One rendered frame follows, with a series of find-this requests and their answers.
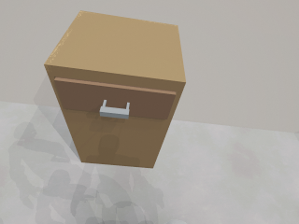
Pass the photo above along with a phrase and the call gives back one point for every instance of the drawer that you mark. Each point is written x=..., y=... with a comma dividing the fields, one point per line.
x=87, y=95

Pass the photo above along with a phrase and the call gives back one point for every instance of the handle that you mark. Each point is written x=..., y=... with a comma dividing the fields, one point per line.
x=114, y=112

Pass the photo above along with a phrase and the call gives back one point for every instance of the cabinet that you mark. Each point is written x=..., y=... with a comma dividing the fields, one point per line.
x=118, y=50

